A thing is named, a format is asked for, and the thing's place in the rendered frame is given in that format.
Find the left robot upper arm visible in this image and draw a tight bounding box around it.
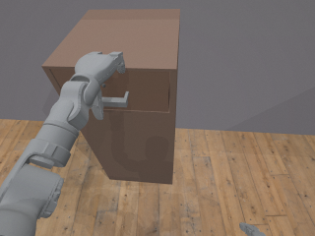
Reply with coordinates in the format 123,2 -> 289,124
0,163 -> 64,236

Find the robot right hand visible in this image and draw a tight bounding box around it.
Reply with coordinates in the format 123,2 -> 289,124
239,222 -> 266,236

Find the left robot forearm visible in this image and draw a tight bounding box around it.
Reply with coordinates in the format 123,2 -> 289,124
0,73 -> 100,203

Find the handle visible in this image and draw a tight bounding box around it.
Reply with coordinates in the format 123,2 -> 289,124
101,91 -> 129,108

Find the cabinet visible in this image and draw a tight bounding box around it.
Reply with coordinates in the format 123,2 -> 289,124
41,9 -> 180,185

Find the robot left hand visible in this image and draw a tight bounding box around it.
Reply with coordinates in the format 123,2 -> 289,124
75,51 -> 126,120

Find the drawer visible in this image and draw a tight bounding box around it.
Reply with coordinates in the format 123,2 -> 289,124
50,69 -> 170,112

